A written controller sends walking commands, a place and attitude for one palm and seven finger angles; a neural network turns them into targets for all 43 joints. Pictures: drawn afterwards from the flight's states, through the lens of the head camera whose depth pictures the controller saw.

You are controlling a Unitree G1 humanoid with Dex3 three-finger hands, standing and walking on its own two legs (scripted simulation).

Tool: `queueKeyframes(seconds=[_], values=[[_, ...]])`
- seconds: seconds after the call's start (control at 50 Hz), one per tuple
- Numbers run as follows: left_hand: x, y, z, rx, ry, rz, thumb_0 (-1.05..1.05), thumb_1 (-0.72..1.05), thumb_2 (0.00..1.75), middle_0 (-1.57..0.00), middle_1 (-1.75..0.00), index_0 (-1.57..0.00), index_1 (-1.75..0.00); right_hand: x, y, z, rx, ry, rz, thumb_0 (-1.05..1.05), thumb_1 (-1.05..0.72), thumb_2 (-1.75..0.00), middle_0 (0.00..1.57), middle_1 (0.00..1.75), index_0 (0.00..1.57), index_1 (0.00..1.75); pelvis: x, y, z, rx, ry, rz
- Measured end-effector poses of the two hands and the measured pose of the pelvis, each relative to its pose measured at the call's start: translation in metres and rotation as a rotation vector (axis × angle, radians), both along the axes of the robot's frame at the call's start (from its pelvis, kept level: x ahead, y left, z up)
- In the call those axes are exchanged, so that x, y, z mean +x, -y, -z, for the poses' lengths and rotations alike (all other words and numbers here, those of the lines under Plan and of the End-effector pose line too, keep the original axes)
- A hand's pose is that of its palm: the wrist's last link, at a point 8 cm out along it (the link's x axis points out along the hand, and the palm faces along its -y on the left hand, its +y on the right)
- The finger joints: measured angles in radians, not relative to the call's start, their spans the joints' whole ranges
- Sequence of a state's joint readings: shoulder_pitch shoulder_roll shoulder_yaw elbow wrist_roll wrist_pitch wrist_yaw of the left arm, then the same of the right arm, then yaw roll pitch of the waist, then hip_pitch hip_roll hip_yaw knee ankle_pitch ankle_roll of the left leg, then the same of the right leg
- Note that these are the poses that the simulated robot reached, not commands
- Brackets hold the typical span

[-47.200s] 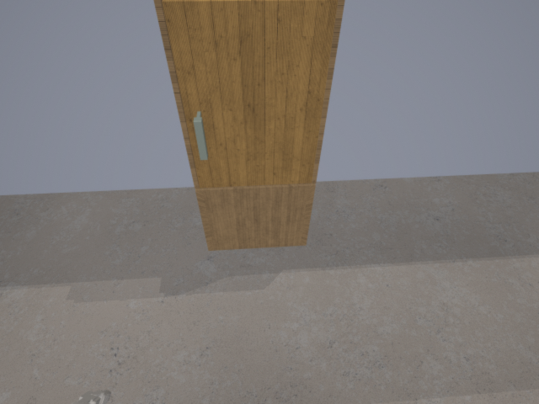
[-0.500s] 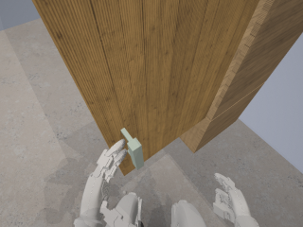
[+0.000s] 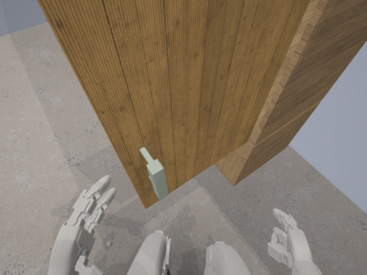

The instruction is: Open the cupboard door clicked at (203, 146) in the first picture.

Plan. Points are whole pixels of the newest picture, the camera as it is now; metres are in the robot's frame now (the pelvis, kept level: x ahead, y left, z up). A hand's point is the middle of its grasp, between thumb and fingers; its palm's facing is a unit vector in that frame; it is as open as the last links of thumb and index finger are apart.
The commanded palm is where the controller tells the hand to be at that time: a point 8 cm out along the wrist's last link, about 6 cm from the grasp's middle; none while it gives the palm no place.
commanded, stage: draw the hand back to the body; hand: left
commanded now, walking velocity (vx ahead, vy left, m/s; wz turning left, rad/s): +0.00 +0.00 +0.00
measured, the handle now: (153, 174) +0.31 +0.09 +0.05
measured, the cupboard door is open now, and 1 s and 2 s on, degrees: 90 90 90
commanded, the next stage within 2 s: step back with the hand held close in 1.60 s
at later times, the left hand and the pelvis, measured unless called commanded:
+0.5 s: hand (53, 231) +0.18 +0.20 +0.14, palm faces -0.07 -1.00 -0.05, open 16.3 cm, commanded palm +0.15 +0.26 +0.16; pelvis +0.01 +0.03 +0.07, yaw +0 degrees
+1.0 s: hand out of the picture +0.23 +0.27 +0.26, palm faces +0.32 -0.86 -0.40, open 11.8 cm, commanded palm +0.18 +0.32 +0.28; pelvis +0.05 +0.05 +0.13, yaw +0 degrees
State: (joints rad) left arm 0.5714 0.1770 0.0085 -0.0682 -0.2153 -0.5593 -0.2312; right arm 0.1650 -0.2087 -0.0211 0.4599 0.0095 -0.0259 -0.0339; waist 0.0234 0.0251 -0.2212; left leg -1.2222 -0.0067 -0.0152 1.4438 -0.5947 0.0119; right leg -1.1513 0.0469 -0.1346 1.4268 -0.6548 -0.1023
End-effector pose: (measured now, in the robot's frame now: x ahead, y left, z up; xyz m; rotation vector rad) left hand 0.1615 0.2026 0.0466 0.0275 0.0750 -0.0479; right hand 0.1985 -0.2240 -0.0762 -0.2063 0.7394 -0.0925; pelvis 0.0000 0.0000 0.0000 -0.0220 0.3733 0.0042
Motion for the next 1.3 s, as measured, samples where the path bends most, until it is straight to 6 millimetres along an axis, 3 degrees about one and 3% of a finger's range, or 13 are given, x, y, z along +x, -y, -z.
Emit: queueKeyframes(seconds=[0.1,0.18,0.28,0.44,0.54,0.58,0.76,0.94,1.04,1.3], values=[[0.003,0.0,-0.002,-0.022,0.024,0.061,-0.01,-0.5,0.3,-0.15,-0.3,-0.15,-0.3,-0.004,-0.002,0.0,-0.017,0.016,0.007,0.02,-0.91,-0.9,0.2,0.3,0.2,0.3,-0.005,-0.006,0.004,-0.012,0.005,0.003],[0.009,-0.008,-0.029,0.011,0.063,0.067,-0.01,-0.5,0.3,-0.15,-0.3,-0.15,-0.3,-0.01,-0.01,-0.009,-0.003,0.015,0.027,0.02,-0.91,-0.9,0.2,0.3,0.2,0.3,-0.006,-0.012,-0.005,-0.02,0.03,0.004],[0.006,-0.023,-0.07,0.031,0.062,0.01,-0.01,-0.5,0.3,-0.15,-0.3,-0.15,-0.3,-0.018,-0.024,-0.036,0.039,0.022,0.053,0.02,-0.91,-0.9,0.2,0.3,0.2,0.3,0.0,-0.02,-0.03,-0.023,0.074,0.003],[-0.004,-0.038,-0.086,0.01,-0.016,0.015,-0.01,-0.5,0.3,-0.15,-0.3,-0.15,-0.3,-0.016,-0.032,-0.082,0.0,0.078,0.047,0.02,-0.9,-0.9,0.2,0.3,0.2,0.3,0.009,-0.03,-0.06,-0.033,0.129,-0.006],[0.002,-0.055,-0.114,0.033,0.068,0.012,-0.01,-0.47,0.31,-0.15,-0.3,-0.15,-0.3,-0.008,-0.033,-0.101,-0.025,0.114,0.04,0.02,-0.9,-0.9,0.2,0.3,0.2,0.3,0.015,-0.036,-0.07,-0.043,0.16,-0.012],[0.006,-0.062,-0.126,0.117,0.049,-0.032,-0.01,-0.43,0.33,-0.16,-0.3,-0.15,-0.3,-0.005,-0.035,-0.107,-0.031,0.111,0.051,0.02,-0.9,-0.9,0.2,0.3,0.2,0.3,0.018,-0.039,-0.077,-0.039,0.173,-0.005],[0.003,-0.086,-0.157,0.298,-0.123,-0.251,-0.01,-0.19,0.43,-0.16,-0.3,-0.16,-0.3,0.005,-0.057,-0.129,0.002,0.097,0.055,0.02,-0.91,-0.9,0.2,0.3,0.2,0.3,0.037,-0.051,-0.109,-0.023,0.248,0.002],[0.023,-0.108,-0.21,0.379,0.013,-0.368,0.0,0.12,0.56,-0.18,-0.3,-0.17,-0.3,0.016,-0.068,-0.138,0.021,0.096,-0.023,0.02,-0.9,-0.9,0.2,0.3,0.2,0.3,0.048,-0.05,-0.128,-0.011,0.32,-0.009],[0.032,-0.111,-0.241,0.419,0.1,-0.377,0.0,0.29,0.63,-0.18,-0.3,-0.18,-0.3,0.022,-0.063,-0.144,0.037,0.109,-0.023,0.02,-0.9,-0.9,0.2,0.3,0.2,0.3,0.052,-0.046,-0.136,-0.002,0.35,0.003],[0.028,-0.122,-0.293,0.474,0.266,-0.487,0.01,0.73,0.82,-0.2,-0.3,-0.2,-0.3,0.025,-0.031,-0.155,0.007,0.108,-0.029,0.02,-0.91,-0.9,0.2,0.3,0.2,0.3,0.047,-0.028,-0.148,0.009,0.412,0.008]])
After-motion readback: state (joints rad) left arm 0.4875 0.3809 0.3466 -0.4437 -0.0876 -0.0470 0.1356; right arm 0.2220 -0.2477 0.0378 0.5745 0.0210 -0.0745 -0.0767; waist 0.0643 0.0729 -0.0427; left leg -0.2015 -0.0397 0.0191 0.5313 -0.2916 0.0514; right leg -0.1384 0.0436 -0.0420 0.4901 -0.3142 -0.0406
